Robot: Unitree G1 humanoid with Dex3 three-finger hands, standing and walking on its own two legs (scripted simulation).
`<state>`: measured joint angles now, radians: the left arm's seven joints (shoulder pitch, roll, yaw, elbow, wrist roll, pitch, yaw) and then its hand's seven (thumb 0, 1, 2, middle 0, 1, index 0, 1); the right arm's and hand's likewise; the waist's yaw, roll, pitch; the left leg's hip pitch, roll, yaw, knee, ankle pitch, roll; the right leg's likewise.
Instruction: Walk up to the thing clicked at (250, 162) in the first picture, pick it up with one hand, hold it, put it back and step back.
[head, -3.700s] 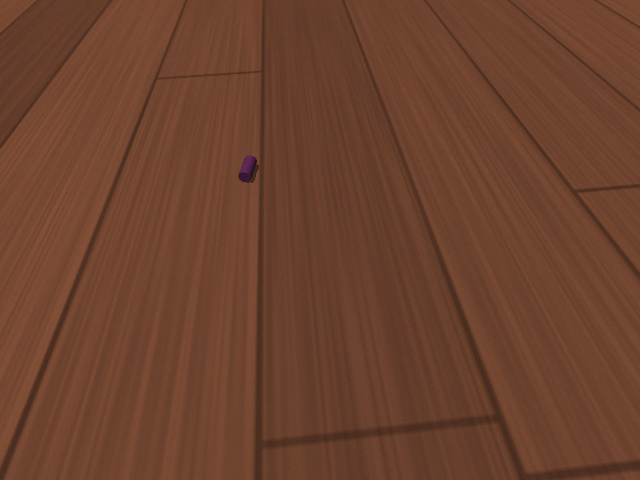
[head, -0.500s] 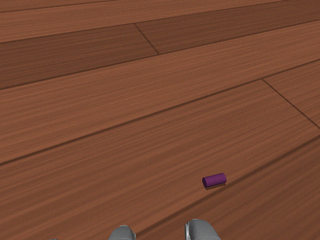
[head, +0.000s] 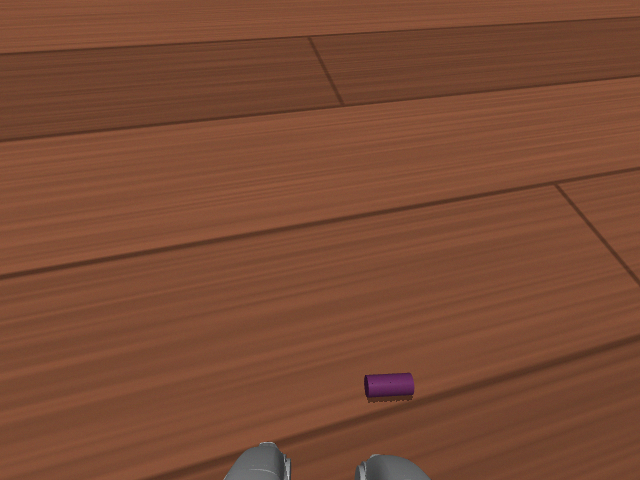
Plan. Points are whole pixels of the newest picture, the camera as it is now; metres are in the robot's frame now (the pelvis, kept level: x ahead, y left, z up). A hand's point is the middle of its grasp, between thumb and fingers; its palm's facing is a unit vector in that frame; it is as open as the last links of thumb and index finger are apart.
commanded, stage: walk up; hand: left
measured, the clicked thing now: (388, 384) +0.44 -0.20 -0.71
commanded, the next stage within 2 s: none
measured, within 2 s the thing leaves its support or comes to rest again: neither
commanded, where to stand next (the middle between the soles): +0.08 -0.44 m, yaw +7 degrees
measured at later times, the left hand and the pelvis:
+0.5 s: hand out of the picture +0.05 +0.02 -0.15, palm faces +0.05 -0.94 -0.35, open 7.4 cm; pelvis +0.02 -0.26 +0.00, yaw +5 degrees
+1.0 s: hand out of the picture +0.10 -0.18 -0.17, palm faces +0.03 -0.91 -0.40, open 7.3 cm; pelvis +0.02 -0.49 -0.03, yaw +2 degrees
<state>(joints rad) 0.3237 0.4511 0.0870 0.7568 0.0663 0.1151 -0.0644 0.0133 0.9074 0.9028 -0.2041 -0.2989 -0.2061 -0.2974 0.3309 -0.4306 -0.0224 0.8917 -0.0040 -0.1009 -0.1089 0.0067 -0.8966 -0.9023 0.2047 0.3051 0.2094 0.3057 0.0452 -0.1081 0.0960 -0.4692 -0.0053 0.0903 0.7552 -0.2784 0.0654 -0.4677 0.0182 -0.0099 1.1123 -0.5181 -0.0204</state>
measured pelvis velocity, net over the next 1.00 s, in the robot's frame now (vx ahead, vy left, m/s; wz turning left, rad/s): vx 0.02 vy -0.49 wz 0.04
